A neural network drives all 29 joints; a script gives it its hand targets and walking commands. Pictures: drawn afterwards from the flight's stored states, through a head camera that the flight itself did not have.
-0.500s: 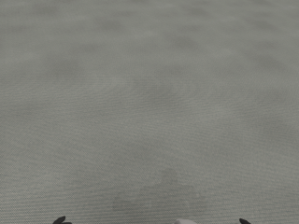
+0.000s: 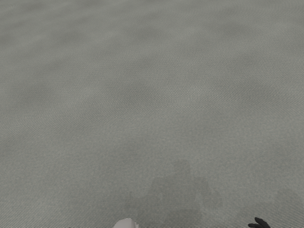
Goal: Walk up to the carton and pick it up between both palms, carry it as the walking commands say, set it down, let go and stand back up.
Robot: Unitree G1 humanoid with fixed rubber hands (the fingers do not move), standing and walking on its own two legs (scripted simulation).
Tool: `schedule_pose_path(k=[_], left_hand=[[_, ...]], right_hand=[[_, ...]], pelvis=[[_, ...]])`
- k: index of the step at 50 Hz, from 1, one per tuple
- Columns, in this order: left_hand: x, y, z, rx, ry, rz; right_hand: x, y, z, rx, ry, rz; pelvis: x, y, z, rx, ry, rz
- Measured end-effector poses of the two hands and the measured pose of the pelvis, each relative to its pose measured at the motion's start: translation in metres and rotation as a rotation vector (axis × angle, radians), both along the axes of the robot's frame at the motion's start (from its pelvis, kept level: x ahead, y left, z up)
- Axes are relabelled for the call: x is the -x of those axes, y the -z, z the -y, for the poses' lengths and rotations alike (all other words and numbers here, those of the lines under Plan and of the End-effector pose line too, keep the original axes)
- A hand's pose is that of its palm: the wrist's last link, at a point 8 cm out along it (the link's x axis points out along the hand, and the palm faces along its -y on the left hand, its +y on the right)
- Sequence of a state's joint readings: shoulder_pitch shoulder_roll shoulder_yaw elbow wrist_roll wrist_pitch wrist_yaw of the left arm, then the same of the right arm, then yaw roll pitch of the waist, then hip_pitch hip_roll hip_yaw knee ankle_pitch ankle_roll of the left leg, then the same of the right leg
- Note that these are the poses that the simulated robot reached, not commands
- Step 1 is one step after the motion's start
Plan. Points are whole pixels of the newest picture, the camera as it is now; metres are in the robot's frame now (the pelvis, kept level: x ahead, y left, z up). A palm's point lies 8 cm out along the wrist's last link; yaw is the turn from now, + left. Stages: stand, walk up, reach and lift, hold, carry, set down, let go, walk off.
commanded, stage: walk up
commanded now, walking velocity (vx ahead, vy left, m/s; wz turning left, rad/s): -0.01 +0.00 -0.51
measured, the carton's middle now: out of the picture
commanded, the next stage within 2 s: none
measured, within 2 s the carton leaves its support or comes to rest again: neither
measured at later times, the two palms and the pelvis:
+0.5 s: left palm out of the picture +0.14 +0.30 -0.14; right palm out of the picture -0.02 -0.22 -0.11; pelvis -0.03 +0.06 +0.00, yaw -16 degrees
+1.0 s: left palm out of the picture +0.07 +0.17 -0.11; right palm out of the picture -0.02 -0.38 -0.12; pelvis -0.02 -0.09 +0.00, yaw -33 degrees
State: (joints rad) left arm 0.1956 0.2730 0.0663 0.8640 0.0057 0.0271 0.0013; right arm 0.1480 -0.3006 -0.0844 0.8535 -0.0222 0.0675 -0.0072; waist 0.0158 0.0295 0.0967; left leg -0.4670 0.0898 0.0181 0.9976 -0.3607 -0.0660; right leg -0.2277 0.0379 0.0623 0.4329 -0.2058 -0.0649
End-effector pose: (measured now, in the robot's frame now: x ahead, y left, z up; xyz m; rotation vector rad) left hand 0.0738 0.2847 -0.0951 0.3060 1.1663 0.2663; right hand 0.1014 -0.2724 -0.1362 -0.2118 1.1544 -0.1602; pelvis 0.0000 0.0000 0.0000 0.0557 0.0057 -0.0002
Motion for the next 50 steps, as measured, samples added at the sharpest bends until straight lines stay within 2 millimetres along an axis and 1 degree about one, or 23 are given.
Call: schedule_pose_path(k=[5,8,11,14,16,19,22,25,27,32,34,37,38,39,40,41,43,45,47,50], left_hand=[[0.009,0.007,-0.003,0.018,0.017,-0.039],[0.01,0.014,-0.01,0.033,0.035,-0.056],[0.003,0.023,-0.019,0.053,0.057,-0.058],[-0.012,0.038,-0.031,0.079,0.087,-0.034],[-0.024,0.042,-0.034,0.09,0.102,-0.012],[-0.042,0.042,-0.032,0.106,0.167,-0.007],[-0.053,0.044,-0.025,0.123,0.24,-0.023],[-0.066,0.044,-0.013,0.137,0.291,-0.022],[-0.076,0.042,0.001,0.149,0.324,-0.006],[-0.101,0.033,0.051,0.163,0.439,0.057],[-0.106,0.028,0.073,0.164,0.502,0.071],[-0.11,0.023,0.107,0.165,0.589,0.094],[-0.106,0.023,0.115,0.155,0.602,0.103],[-0.099,0.023,0.119,0.138,0.604,0.097],[-0.089,0.022,0.119,0.12,0.596,0.076],[-0.077,0.022,0.118,0.102,0.581,0.043],[-0.052,0.02,0.113,0.068,0.546,-0.033],[-0.029,0.017,0.11,0.042,0.516,-0.104],[-0.011,0.015,0.108,0.021,0.487,-0.162],[0.005,0.012,0.111,-0.006,0.449,-0.229]], right_hand=[[0.001,-0.006,-0.005,0.009,0.035,0.033],[0.003,-0.011,-0.015,0.017,0.054,0.057],[0.01,-0.014,-0.029,0.028,0.076,0.075],[0.029,-0.012,-0.043,0.057,0.111,0.079],[0.051,-0.013,-0.05,0.068,0.123,0.031],[0.079,-0.02,-0.055,0.078,0.167,-0.011],[0.098,-0.025,-0.055,0.091,0.216,-0.015],[0.118,-0.027,-0.054,0.096,0.266,-0.021],[0.134,-0.025,-0.051,0.093,0.298,-0.035],[0.186,-0.014,-0.039,0.066,0.4,-0.08],[0.212,-0.008,-0.029,0.058,0.448,-0.097],[0.25,0.001,-0.007,0.048,0.495,-0.131],[0.259,0.005,0.001,0.041,0.495,-0.141],[0.262,0.006,0.009,0.033,0.49,-0.142],[0.26,0.005,0.016,0.025,0.485,-0.131],[0.253,0.003,0.024,0.019,0.481,-0.108],[0.232,-0.003,0.042,0.009,0.473,-0.046],[0.205,-0.007,0.06,0.0,0.462,0.018],[0.174,-0.01,0.078,-0.006,0.451,0.083],[0.123,-0.015,0.103,-0.012,0.432,0.184]], pelvis=[[0.003,0.0,-0.008,0.007,0.048,-0.009],[0.005,0.001,-0.017,0.018,0.075,-0.018],[0.009,0.004,-0.03,0.031,0.102,-0.026],[0.011,0.013,-0.045,0.065,0.121,-0.034],[0.014,0.013,-0.051,0.064,0.146,-0.027],[0.018,0.008,-0.056,0.075,0.193,-0.02],[0.023,0.005,-0.058,0.084,0.237,-0.02],[0.028,0.003,-0.057,0.093,0.278,-0.023],[0.033,0.003,-0.054,0.095,0.303,-0.028],[0.048,0.005,-0.039,0.086,0.362,-0.045],[0.055,0.007,-0.029,0.076,0.391,-0.056],[0.062,0.013,-0.006,0.05,0.416,-0.071],[0.064,0.016,0.002,0.05,0.422,-0.071],[0.064,0.016,0.009,0.047,0.431,-0.067],[0.063,0.014,0.017,0.043,0.442,-0.062],[0.061,0.012,0.024,0.037,0.454,-0.057],[0.054,0.006,0.04,0.024,0.483,-0.048],[0.045,0.003,0.054,0.013,0.513,-0.041],[0.036,0.002,0.067,0.005,0.54,-0.033],[0.019,0.003,0.086,-0.001,0.577,-0.025]])
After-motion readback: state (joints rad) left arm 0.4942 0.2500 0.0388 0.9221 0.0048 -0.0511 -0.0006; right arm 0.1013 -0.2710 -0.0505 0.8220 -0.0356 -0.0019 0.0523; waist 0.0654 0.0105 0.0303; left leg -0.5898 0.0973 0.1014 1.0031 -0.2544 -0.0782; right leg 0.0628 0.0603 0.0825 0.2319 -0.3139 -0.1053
